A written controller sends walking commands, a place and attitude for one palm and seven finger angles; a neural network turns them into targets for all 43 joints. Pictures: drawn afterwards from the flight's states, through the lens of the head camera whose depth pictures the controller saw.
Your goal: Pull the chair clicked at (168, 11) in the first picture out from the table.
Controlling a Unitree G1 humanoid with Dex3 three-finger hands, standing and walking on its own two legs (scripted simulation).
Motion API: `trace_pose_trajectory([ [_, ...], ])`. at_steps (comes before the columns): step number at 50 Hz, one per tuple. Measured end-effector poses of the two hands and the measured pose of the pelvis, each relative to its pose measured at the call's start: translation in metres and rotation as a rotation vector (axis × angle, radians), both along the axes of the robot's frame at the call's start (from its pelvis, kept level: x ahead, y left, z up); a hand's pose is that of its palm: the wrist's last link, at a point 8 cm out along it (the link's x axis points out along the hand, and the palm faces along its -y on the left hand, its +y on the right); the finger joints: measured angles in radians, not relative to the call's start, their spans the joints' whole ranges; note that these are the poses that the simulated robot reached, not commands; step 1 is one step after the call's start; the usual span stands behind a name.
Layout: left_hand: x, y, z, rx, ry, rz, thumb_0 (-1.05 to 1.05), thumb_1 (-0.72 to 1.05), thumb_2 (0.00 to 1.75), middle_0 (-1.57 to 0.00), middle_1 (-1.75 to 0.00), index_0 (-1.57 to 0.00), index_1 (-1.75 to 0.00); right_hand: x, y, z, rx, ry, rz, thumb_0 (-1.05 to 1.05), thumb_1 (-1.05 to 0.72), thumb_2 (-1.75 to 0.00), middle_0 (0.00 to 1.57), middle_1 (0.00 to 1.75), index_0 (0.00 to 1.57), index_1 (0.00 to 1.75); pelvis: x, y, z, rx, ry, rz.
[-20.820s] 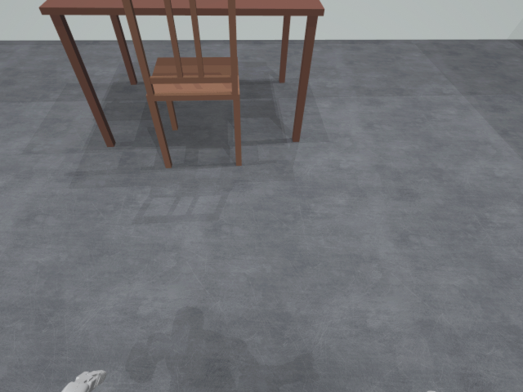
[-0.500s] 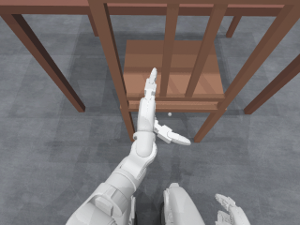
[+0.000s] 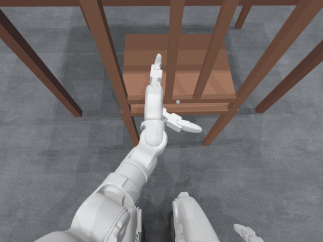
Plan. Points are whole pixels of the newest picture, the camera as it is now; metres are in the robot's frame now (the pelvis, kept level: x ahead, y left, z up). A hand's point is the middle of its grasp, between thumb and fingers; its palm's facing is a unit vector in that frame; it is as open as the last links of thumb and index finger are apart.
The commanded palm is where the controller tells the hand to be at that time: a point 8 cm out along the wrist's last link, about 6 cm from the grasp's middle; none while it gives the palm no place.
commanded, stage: push the fingers through the gap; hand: left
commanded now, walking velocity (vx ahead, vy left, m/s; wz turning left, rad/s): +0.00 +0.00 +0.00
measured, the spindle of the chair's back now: (171, 60) +0.52 -0.06 +0.06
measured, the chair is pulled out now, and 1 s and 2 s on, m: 0.00 0.00 0.01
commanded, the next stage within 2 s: hook a spindle and tug to test in 0.92 s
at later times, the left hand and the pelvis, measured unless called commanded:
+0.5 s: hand (178, 85) +0.48 -0.08 +0.03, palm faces -0.10 -0.99 -0.04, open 16.9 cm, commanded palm +0.46 -0.03 +0.03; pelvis +0.00 +0.01 -0.01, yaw -1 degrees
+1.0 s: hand (181, 83) +0.48 -0.09 +0.03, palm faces -0.09 -0.99 -0.06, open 16.9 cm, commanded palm +0.46 -0.03 +0.03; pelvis +0.00 +0.01 -0.01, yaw -1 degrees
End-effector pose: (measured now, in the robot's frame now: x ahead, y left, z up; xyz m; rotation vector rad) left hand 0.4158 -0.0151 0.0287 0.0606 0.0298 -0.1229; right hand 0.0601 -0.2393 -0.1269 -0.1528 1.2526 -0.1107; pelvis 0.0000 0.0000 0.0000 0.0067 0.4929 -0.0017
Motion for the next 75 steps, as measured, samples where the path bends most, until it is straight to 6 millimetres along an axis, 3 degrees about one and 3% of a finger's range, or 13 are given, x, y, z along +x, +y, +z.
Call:
trace_pose_trajectory([
  [13, 0.029, -0.003, 0.001, -0.002, -0.021, 0.031, -0.01, -0.49, 0.30, -0.06, -0.08, -0.06, -0.08, -0.013, -0.001, -0.002, -0.020, 0.036, -0.018, 0.00, -0.91, -0.90, 0.20, 0.29, 0.20, 0.30, 0.001, 0.003, -0.005, -0.003, 0.034, -0.010],
  [30, 0.051, -0.009, 0.005, -0.013, -0.026, 0.031, -0.01, -0.49, 0.30, -0.06, -0.08, -0.06, -0.08, -0.039, 0.007, -0.003, -0.013, 0.107, -0.049, 0.00, -0.91, -0.90, 0.20, 0.30, 0.20, 0.30, 0.002, 0.008, -0.009, -0.013, 0.058, -0.014],
  [39, 0.046, -0.007, -0.004, -0.012, -0.002, 0.039, -0.01, -0.49, 0.30, -0.06, -0.08, -0.06, -0.08, -0.047, 0.008, -0.002, -0.003, 0.130, -0.056, 0.00, -0.91, -0.90, 0.20, 0.29, 0.20, 0.30, 0.002, 0.008, -0.009, -0.013, 0.060, -0.018],
  [55, 0.050, -0.013, -0.002, -0.009, -0.002, 0.048, -0.01, -0.49, 0.30, -0.07, -0.09, -0.07, -0.10, -0.042, 0.003, -0.002, -0.012, 0.117, -0.052, 0.00, -0.91, -0.90, 0.20, 0.29, 0.20, 0.30, 0.002, 0.005, -0.009, -0.010, 0.064, -0.018],
  [63, 0.051, -0.009, -0.004, 0.001, -0.021, 0.040, -0.01, -0.49, 0.30, -0.14, -0.33, -0.14, -0.33, -0.041, 0.003, -0.005, -0.003, 0.128, -0.041, 0.00, -0.91, -0.90, 0.20, 0.29, 0.20, 0.30, 0.002, 0.004, -0.010, -0.008, 0.067, -0.014],
  [70, 0.055, -0.016, -0.005, -0.014, -0.003, 0.030, -0.01, -0.48, 0.30, -0.25, -0.66, -0.25, -0.67, -0.041, 0.001, -0.005, -0.010, 0.137, -0.048, 0.00, -0.91, -0.90, 0.20, 0.29, 0.20, 0.30, 0.004, 0.003, -0.009, -0.009, 0.073, -0.013],
  [75, 0.057, -0.015, -0.003, -0.012, -0.009, 0.040, -0.01, -0.36, 0.36, -0.34, -0.93, -0.33, -0.93, -0.040, 0.002, -0.004, -0.007, 0.136, -0.050, 0.00, -0.91, -0.90, 0.20, 0.29, 0.20, 0.30, 0.006, 0.003, -0.009, -0.006, 0.076, -0.017],
])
